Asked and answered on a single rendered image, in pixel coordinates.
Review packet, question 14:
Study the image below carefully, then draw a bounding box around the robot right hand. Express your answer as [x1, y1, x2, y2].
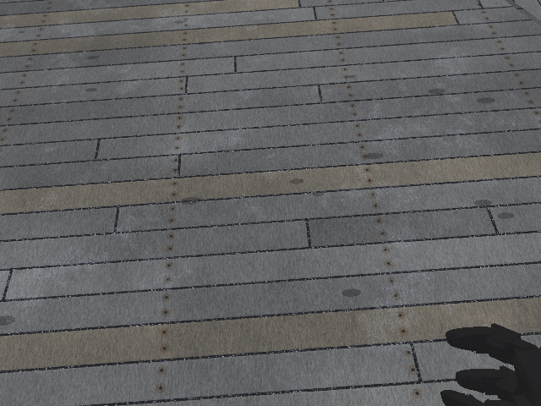
[440, 323, 541, 406]

